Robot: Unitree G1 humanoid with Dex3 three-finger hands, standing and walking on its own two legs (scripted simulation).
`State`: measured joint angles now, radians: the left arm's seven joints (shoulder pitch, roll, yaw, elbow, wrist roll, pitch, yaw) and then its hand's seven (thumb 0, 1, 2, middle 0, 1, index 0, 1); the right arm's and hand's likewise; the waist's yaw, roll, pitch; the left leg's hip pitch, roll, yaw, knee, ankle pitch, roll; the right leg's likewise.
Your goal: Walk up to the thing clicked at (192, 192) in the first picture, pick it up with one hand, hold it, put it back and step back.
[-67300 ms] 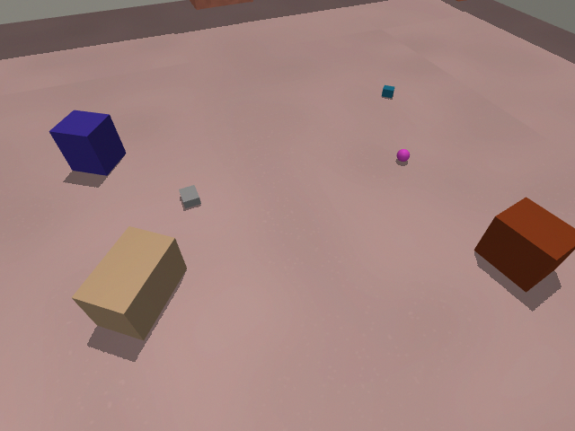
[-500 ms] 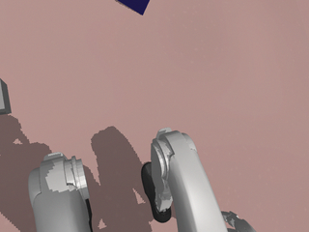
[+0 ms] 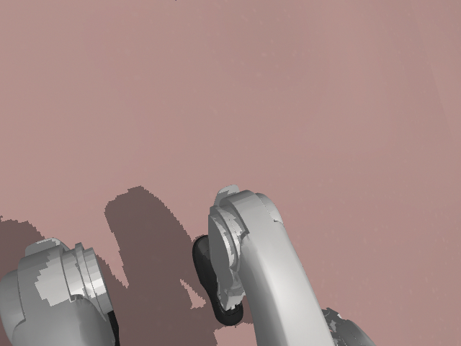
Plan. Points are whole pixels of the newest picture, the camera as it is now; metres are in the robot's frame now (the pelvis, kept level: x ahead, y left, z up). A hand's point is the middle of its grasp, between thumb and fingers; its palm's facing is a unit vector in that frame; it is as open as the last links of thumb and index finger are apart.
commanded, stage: rest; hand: left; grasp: from above
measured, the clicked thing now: out of the picture +0.47 +0.34 -0.26
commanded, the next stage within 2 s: open in 0.70 s
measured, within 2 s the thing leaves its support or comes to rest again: rests again in 0.42 s
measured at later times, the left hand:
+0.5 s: hand out of the picture +0.46 +0.34 -0.24, palm faces -0.44 -0.11 -0.89, open 10.5 cm
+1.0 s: hand out of the picture +0.46 +0.34 -0.24, palm faces -0.46 -0.11 -0.88, open 10.5 cm
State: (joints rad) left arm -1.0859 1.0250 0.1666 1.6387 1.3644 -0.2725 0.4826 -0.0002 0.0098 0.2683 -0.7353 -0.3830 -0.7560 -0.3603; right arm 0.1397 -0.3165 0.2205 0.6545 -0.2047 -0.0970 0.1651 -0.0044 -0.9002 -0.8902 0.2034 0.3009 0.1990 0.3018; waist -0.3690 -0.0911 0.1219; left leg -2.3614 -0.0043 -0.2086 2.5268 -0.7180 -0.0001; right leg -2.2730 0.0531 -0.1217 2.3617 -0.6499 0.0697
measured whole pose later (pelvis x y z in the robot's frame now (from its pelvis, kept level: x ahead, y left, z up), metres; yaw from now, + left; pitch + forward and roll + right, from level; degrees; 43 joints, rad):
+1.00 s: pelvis -0.01 +0.00 -0.01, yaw -2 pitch +27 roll -15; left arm -1.08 1.14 0.12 1.72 1.34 -0.29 0.53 -0.01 0.01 0.39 -0.64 -0.49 -0.66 -0.47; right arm 0.12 -0.36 0.33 0.60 -0.24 -0.17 0.19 0.00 -0.90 -0.89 0.20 0.30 0.20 0.30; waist -0.39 -0.15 0.19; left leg -2.34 0.01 -0.26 2.57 -0.72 0.00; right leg -2.24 0.07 -0.16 2.36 -0.62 0.08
